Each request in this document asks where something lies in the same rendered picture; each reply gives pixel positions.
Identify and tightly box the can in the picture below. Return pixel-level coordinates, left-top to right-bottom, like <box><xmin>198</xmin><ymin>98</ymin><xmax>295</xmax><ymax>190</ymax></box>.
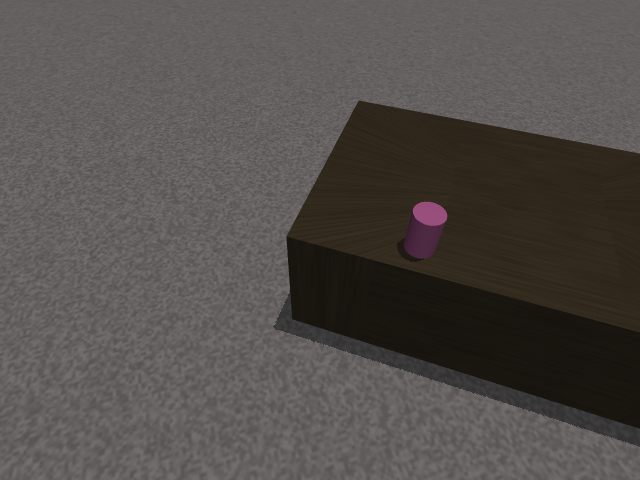
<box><xmin>404</xmin><ymin>202</ymin><xmax>447</xmax><ymax>259</ymax></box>

